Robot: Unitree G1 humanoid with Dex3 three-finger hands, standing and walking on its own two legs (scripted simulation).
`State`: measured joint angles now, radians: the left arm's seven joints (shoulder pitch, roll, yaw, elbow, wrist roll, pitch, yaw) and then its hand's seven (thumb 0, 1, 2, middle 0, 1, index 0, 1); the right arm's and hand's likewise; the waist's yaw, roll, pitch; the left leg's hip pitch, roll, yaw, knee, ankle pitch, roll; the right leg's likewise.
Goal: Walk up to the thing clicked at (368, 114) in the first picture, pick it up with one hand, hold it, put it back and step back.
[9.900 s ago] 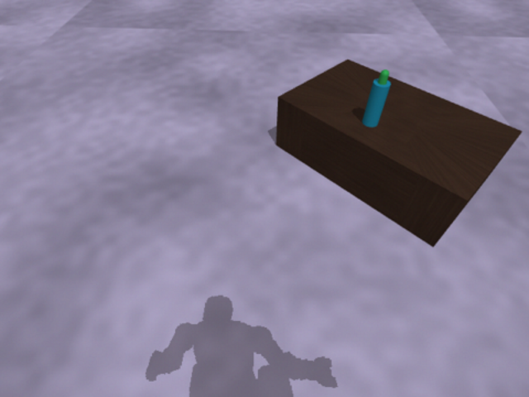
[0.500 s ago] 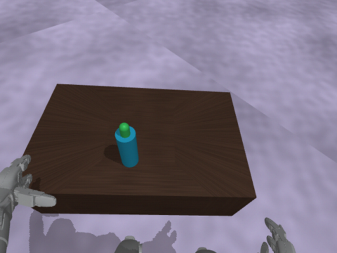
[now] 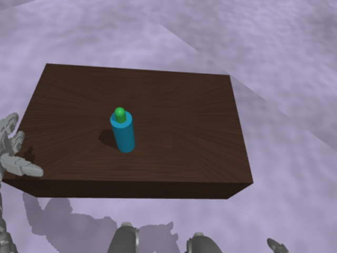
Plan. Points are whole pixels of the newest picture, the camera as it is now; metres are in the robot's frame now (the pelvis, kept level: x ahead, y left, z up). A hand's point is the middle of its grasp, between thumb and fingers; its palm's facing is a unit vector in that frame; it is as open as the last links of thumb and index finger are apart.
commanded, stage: go down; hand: left
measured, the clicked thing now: (123, 129) +0.54 +0.16 -0.24
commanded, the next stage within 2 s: none
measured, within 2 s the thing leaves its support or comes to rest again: neither
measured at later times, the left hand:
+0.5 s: hand (29, 124) +0.41 +0.35 +0.00, palm faces +0.14 -0.99 -0.06, open 17.2 cm
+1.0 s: hand (29, 111) +0.44 +0.35 +0.01, palm faces +0.13 -0.99 -0.04, open 17.3 cm
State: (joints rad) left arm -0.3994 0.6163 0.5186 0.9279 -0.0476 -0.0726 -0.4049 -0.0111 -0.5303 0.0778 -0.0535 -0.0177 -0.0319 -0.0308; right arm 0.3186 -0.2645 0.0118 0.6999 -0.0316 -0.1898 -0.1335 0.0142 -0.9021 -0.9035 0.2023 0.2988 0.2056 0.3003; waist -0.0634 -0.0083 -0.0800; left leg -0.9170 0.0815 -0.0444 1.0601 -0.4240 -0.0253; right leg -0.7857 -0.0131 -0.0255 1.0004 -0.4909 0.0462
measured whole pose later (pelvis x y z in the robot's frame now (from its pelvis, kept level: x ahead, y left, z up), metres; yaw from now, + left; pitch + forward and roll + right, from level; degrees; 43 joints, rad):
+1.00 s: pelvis +0.00 +0.01 -0.02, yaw -1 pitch +22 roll -5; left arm -0.71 0.80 0.62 1.15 -0.07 -0.23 -0.52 -0.01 -0.47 0.03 -0.06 -0.01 -0.05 -0.01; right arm 0.32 -0.29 0.07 0.67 -0.05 -0.12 -0.10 0.01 -0.90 -0.90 0.20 0.30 0.21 0.30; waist -0.13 -0.01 -0.08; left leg -1.10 0.09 -0.06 1.16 -0.45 -0.02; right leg -0.96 0.00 -0.03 1.07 -0.51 0.05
